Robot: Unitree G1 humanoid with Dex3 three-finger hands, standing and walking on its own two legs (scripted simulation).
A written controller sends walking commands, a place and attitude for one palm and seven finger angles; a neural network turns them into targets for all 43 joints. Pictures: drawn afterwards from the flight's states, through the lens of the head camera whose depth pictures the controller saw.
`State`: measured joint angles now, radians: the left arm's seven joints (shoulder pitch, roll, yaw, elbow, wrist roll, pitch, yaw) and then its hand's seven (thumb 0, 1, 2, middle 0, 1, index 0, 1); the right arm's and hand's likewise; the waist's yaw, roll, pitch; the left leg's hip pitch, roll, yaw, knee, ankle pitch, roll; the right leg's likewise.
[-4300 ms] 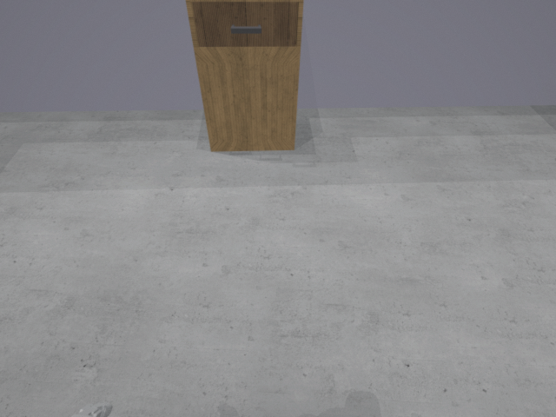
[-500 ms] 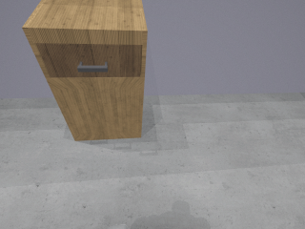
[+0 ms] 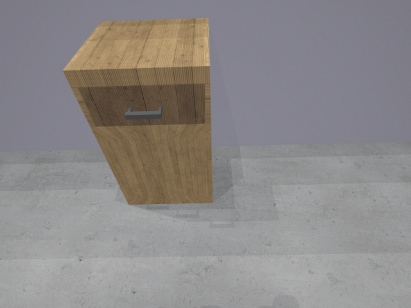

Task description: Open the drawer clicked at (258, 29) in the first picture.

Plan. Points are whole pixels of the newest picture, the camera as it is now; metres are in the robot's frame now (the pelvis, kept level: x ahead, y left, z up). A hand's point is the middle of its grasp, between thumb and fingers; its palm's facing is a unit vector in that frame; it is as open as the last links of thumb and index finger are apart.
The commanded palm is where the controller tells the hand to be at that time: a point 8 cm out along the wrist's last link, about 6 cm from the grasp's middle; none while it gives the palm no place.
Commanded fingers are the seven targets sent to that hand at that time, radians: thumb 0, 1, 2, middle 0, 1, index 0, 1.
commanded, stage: take the last steps up to it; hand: left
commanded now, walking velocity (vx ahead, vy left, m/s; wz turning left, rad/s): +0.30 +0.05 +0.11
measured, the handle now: (144, 111) +0.78 +0.27 -0.09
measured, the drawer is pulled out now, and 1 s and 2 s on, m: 0.00 0.00 0.00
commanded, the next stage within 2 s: come to a stop and stand still in 0.68 s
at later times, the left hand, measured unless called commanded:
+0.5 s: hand out of the picture +0.12 +0.25 -0.18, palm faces +0.08 -0.98 -0.18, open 7.4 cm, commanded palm none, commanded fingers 0.00 0.90 0.90 -0.20 -0.30 -0.20 -0.30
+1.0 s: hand (131, 250) +0.30 +0.23 -0.18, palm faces +0.08 -0.97 -0.21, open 7.2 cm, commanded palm none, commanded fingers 0.00 0.90 0.90 -0.20 -0.30 -0.20 -0.30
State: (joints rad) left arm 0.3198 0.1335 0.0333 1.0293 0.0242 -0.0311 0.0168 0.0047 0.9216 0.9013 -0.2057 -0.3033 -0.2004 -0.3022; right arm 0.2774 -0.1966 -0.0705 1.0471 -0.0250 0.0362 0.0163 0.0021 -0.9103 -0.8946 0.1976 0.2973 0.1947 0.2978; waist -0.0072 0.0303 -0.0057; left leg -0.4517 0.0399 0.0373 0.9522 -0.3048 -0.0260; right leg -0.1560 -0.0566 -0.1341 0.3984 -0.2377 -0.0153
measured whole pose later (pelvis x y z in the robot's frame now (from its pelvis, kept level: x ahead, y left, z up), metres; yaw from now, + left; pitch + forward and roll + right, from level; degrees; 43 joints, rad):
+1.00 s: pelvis +0.26 +0.04 -0.01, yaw +2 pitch -2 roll -1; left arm 0.21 0.15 0.04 1.06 0.02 0.00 0.03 -0.01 0.94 0.90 -0.21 -0.30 -0.20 -0.30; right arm 0.21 -0.18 -0.04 1.07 -0.01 0.01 -0.03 0.00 -0.93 -0.89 0.20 0.30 0.19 0.30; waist 0.00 0.03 0.06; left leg -0.35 0.07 0.06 0.62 -0.25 -0.04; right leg -0.21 -0.01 -0.16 0.49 -0.25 -0.05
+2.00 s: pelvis +0.18 +0.00 -0.01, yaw +1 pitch -1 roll +0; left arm 0.37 0.13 0.01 1.06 0.02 0.00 0.02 0.01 0.91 0.90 -0.20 -0.30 -0.20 -0.30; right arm 0.38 -0.12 0.01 1.07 -0.02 0.01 -0.03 0.00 -0.91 -0.89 0.20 0.30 0.19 0.30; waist 0.00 -0.01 -0.02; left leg -0.27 0.01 0.02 0.50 -0.22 0.01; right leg -0.24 0.02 -0.08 0.49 -0.25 -0.05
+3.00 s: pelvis +0.25 +0.02 -0.02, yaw +2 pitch +0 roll -1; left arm 0.39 0.11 0.03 1.09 0.03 -0.03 0.02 0.00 0.91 0.90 -0.20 -0.30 -0.20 -0.30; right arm 0.36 -0.14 0.01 1.10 -0.02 0.00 -0.02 0.00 -0.91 -0.89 0.20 0.30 0.19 0.30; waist 0.02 0.01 -0.01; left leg -0.24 0.01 0.05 0.61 -0.37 0.03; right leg -0.15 0.01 -0.08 0.51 -0.37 -0.03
